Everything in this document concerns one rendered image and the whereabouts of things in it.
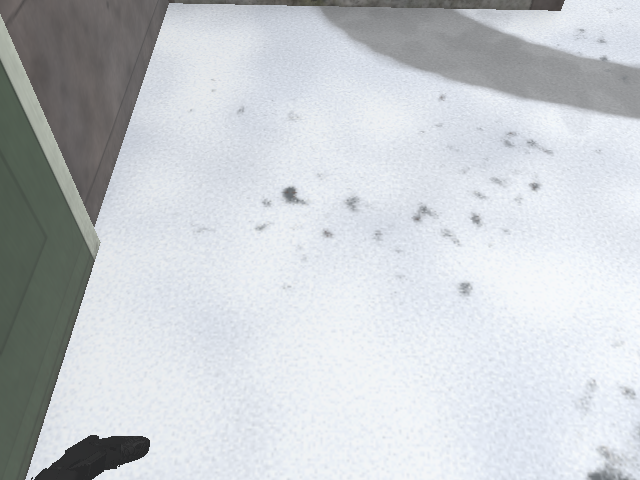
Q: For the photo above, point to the left robot hand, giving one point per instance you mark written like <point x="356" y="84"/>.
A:
<point x="91" y="456"/>

